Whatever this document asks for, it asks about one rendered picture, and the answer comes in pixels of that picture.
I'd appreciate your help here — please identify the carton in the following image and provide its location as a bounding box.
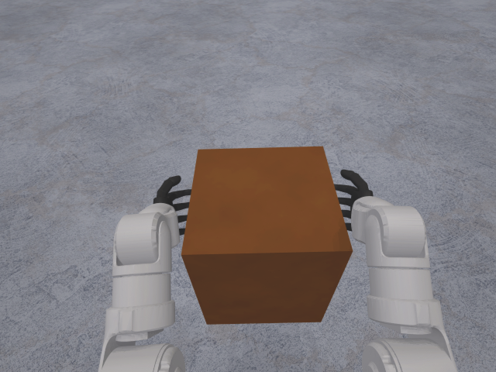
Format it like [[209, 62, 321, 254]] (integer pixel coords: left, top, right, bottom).
[[181, 146, 353, 325]]

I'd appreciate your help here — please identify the right robot hand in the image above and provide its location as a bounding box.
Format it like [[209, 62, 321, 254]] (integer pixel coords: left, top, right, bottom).
[[334, 170, 373, 231]]

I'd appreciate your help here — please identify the left robot hand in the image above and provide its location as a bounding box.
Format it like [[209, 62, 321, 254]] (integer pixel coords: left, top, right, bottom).
[[153, 175, 191, 235]]

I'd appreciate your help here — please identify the right robot upper arm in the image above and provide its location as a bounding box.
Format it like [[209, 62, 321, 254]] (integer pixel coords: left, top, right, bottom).
[[362, 338, 456, 372]]

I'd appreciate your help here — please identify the right robot forearm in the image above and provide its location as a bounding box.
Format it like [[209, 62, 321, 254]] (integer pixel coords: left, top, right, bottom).
[[351, 196, 458, 372]]

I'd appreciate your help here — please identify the left robot upper arm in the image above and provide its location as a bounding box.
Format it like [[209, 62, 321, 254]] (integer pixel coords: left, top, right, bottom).
[[101, 343, 185, 372]]

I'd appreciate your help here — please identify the left robot forearm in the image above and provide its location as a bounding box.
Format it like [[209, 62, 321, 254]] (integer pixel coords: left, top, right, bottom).
[[98, 203, 180, 372]]

